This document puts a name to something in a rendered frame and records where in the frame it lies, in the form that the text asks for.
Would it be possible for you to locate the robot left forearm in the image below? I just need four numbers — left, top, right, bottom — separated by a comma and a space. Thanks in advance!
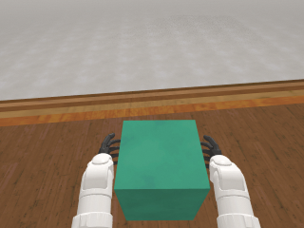
71, 153, 114, 228

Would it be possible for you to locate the carton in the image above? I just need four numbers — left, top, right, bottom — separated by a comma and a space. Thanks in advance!
114, 120, 211, 221

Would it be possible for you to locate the robot right forearm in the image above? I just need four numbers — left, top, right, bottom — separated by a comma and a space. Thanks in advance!
209, 155, 261, 228

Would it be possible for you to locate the robot right hand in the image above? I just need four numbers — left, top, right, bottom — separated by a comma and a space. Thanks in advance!
200, 135, 222, 169

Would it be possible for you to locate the robot left hand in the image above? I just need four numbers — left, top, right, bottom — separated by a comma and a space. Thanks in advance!
98, 133, 121, 165

